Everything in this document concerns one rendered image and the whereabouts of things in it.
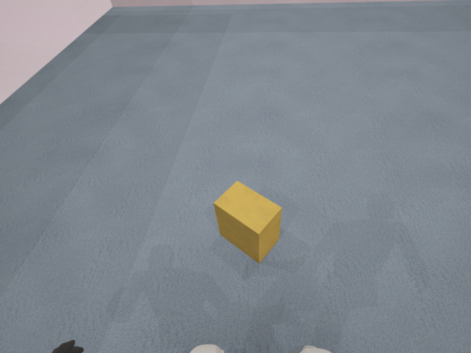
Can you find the carton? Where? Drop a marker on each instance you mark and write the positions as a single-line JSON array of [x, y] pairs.
[[248, 220]]

